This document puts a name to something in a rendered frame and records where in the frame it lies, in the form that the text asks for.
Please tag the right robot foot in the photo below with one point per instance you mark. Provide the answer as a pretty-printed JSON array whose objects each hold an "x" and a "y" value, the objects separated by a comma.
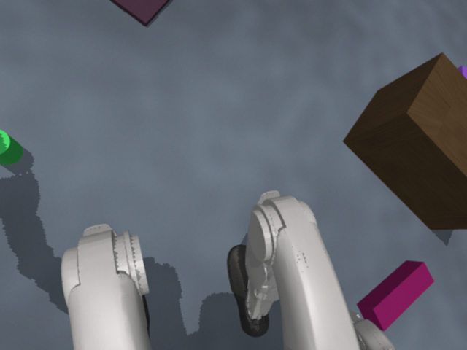
[{"x": 238, "y": 280}]

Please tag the right robot hand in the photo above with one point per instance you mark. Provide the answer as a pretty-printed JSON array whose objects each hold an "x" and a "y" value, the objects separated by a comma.
[{"x": 370, "y": 337}]

